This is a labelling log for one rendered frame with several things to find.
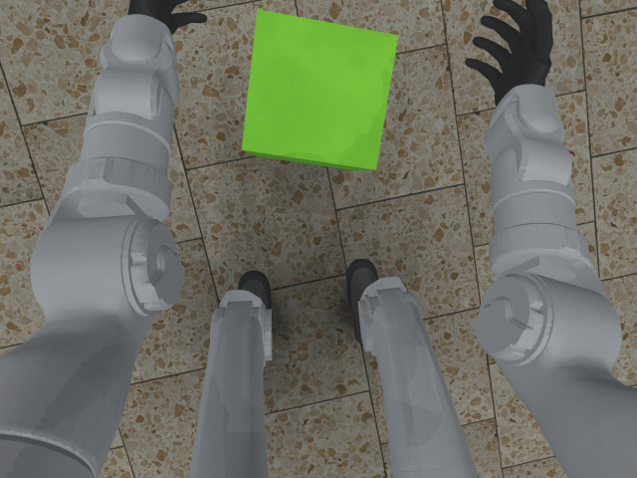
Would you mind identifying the right robot hand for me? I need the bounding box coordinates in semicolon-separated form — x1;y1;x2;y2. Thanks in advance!
465;0;553;107

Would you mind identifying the carton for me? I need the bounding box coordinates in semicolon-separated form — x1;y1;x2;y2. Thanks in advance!
242;9;398;170

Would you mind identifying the robot right foot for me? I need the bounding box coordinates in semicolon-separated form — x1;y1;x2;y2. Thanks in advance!
346;259;378;345

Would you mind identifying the robot right upper arm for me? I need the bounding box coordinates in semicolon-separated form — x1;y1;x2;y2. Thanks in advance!
474;272;637;478

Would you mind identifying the robot left upper arm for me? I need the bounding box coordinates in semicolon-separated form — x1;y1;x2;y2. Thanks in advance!
0;214;184;478

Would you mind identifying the robot right thigh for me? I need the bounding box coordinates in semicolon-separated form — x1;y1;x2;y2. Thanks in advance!
357;287;480;478

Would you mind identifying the left robot forearm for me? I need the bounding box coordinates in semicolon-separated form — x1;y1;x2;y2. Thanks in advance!
30;14;180;307

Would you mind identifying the right robot forearm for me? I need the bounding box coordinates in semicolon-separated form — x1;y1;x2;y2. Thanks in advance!
484;84;612;305

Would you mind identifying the left robot hand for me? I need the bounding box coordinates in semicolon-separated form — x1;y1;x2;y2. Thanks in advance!
127;0;207;35

